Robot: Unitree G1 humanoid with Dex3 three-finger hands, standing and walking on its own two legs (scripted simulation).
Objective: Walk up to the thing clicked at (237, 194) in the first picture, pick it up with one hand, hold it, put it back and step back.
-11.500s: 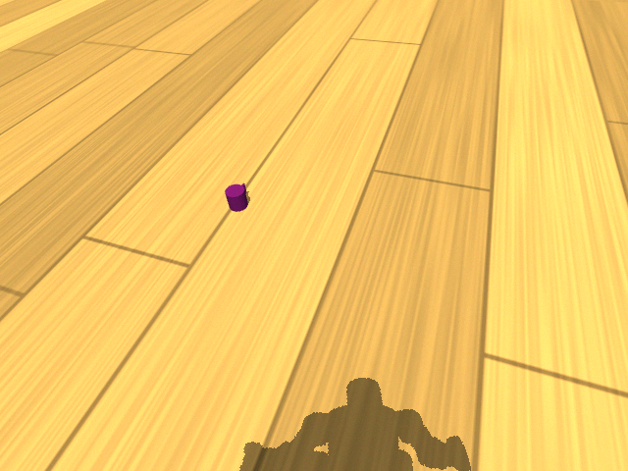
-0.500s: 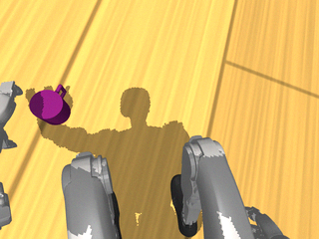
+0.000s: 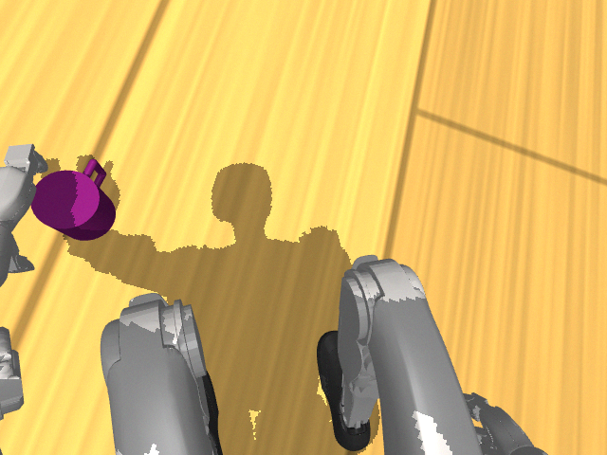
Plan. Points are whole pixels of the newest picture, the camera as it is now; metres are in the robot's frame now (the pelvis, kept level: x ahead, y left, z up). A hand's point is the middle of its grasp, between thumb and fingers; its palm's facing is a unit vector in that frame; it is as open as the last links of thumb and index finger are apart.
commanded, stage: approach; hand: left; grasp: from above
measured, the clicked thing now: (82, 198) +0.50 +0.30 -0.28
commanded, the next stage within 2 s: rest palm in 0.64 s
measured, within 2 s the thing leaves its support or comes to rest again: neither
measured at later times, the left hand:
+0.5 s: hand (53, 191) +0.47 +0.30 -0.15, palm faces -0.52 -0.09 -0.85, open 14.0 cm
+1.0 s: hand (51, 189) +0.48 +0.31 -0.18, palm faces -0.44 -0.06 -0.90, open 14.0 cm
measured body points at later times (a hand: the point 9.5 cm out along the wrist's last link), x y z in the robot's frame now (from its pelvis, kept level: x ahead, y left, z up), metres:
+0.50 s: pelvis +0.00 +0.00 +0.01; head +0.25 +0.05 +0.38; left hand +0.49 +0.30 -0.11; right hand +0.01 -0.27 -0.09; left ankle +0.08 +0.13 -0.29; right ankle +0.10 -0.13 -0.29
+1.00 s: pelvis +0.00 +0.01 -0.01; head +0.25 +0.09 +0.36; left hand +0.50 +0.31 -0.13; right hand +0.07 -0.27 -0.09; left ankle +0.08 +0.13 -0.29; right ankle +0.10 -0.13 -0.29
